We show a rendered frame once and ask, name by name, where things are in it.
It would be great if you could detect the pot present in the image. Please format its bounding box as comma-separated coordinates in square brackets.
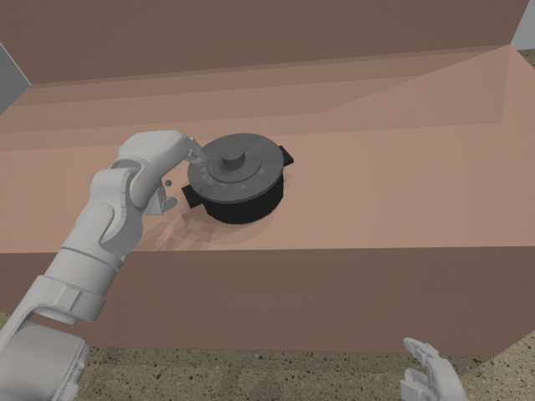
[181, 145, 293, 224]

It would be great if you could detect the left robot upper arm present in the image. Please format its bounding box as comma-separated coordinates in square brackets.
[0, 320, 90, 401]

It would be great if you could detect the lid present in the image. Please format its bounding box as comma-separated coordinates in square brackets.
[187, 133, 284, 204]

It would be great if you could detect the table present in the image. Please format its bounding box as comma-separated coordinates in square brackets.
[0, 0, 535, 357]

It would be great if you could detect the knob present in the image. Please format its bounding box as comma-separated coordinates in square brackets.
[221, 145, 245, 167]

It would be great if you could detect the left robot forearm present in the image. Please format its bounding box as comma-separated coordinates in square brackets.
[0, 155, 160, 355]

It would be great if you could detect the robot right hand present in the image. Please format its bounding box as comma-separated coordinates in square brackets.
[400, 338, 467, 401]

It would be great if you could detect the robot left hand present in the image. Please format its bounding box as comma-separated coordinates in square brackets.
[118, 130, 207, 216]

